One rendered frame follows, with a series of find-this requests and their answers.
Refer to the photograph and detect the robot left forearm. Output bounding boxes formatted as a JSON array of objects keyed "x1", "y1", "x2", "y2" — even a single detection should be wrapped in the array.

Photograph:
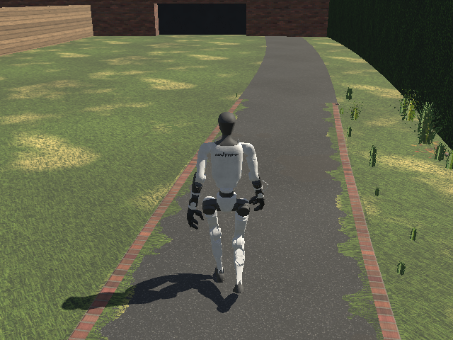
[{"x1": 188, "y1": 172, "x2": 202, "y2": 210}]

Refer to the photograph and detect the robot right forearm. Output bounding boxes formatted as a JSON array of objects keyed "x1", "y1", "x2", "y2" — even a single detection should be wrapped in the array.
[{"x1": 252, "y1": 171, "x2": 264, "y2": 198}]

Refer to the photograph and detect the robot right upper arm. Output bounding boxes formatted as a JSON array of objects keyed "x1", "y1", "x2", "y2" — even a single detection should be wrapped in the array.
[{"x1": 241, "y1": 142, "x2": 260, "y2": 181}]

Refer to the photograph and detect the robot right hand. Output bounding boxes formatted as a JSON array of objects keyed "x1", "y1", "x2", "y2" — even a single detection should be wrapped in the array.
[{"x1": 249, "y1": 196, "x2": 265, "y2": 211}]

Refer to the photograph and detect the left robot shin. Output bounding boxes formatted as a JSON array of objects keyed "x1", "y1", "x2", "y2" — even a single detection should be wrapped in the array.
[{"x1": 210, "y1": 229, "x2": 223, "y2": 273}]

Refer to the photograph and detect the left robot thigh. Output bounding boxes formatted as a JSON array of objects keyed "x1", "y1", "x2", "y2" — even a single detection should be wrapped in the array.
[{"x1": 202, "y1": 196, "x2": 222, "y2": 241}]

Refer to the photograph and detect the robot left upper arm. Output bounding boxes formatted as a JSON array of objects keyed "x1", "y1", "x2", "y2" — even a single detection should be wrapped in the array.
[{"x1": 195, "y1": 142, "x2": 212, "y2": 183}]

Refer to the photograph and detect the robot left hand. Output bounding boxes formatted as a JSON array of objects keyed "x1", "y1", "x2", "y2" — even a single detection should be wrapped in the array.
[{"x1": 187, "y1": 208, "x2": 204, "y2": 229}]

